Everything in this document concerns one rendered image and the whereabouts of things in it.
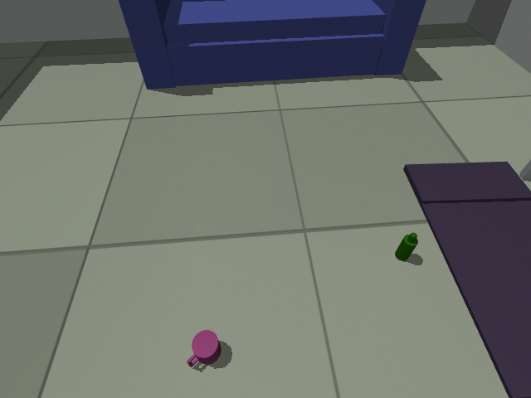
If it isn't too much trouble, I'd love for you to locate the sofa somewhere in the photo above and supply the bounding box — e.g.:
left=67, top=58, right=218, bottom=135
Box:
left=119, top=0, right=426, bottom=90

